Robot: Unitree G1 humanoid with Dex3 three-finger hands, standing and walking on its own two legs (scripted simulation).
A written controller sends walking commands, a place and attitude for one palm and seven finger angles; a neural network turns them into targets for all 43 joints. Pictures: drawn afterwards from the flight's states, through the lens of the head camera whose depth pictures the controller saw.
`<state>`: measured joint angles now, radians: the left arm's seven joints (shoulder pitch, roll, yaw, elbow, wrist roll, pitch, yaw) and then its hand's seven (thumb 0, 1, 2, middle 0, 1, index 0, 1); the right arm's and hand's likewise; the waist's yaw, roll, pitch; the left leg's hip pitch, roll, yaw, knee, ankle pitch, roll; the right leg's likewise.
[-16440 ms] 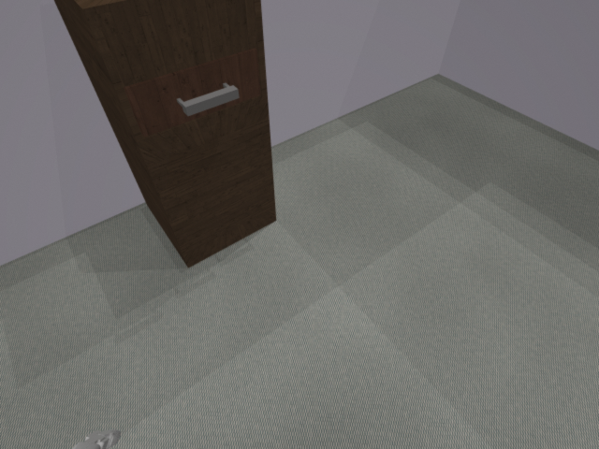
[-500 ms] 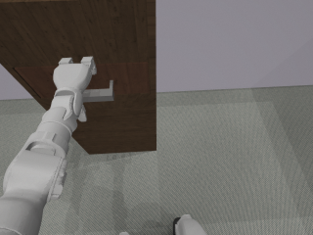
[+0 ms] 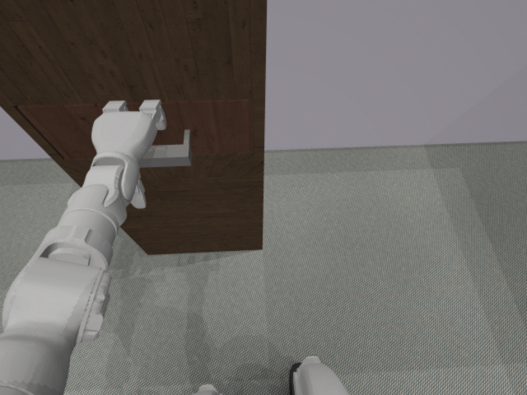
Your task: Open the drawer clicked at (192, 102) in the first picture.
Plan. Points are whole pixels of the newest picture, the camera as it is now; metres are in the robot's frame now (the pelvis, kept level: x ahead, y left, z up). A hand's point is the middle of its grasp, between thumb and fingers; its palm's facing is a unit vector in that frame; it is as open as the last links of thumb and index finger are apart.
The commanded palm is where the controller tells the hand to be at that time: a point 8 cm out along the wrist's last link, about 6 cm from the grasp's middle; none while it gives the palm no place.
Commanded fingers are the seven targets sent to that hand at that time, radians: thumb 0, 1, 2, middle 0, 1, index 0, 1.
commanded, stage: lower the fingers behind the handle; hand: left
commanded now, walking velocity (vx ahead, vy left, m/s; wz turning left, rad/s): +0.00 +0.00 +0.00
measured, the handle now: (146, 146) +0.55 +0.18 -0.03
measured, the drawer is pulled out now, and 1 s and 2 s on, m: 0.00 0.00 0.00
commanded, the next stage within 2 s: close the thumb around the handle in 1.30 s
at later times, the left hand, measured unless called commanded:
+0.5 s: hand (138, 168) +0.49 +0.18 -0.01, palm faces -0.06 -0.01 -1.00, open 13.8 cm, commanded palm +0.48 +0.19 +0.03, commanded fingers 0.00 -0.50 0.30 -0.30 -1.20 -0.30 -1.20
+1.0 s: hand (145, 173) +0.50 +0.18 -0.05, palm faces -0.05 -0.01 -1.00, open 13.8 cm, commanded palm +0.48 +0.18 +0.01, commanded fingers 0.00 -0.50 0.30 -0.30 -1.20 -0.30 -1.20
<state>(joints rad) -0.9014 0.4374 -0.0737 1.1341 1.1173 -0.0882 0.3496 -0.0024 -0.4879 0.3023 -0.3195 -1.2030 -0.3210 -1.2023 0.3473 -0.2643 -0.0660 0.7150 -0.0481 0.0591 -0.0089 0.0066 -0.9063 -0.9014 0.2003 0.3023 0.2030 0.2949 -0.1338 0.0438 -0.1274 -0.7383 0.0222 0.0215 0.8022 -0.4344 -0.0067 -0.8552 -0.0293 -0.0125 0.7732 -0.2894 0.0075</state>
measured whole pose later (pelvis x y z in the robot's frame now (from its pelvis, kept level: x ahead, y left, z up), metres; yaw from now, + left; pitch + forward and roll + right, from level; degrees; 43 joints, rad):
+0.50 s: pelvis -0.01 +0.00 -0.02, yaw +0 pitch +24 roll +0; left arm -0.90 0.46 -0.03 1.16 1.13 -0.09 0.40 0.00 -0.49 0.30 -0.32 -1.20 -0.32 -1.20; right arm 0.35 -0.27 -0.06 0.73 -0.06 0.05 0.00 0.01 -0.91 -0.90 0.20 0.30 0.20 0.29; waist -0.15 0.05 -0.15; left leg -0.87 0.02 0.02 0.93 -0.47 0.00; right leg -0.99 -0.03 -0.01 0.89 -0.32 0.01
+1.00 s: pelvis -0.02 +0.01 -0.04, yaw +0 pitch +27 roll +0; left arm -0.95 0.47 -0.02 1.18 1.14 -0.04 0.42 0.00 -0.49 0.30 -0.32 -1.20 -0.32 -1.20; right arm 0.34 -0.26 -0.05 0.73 -0.07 0.03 0.02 0.01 -0.91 -0.90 0.20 0.30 0.20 0.29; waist -0.18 0.06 -0.16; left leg -1.02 0.02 0.02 1.07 -0.52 0.00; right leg -1.13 -0.03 -0.01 1.00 -0.34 0.01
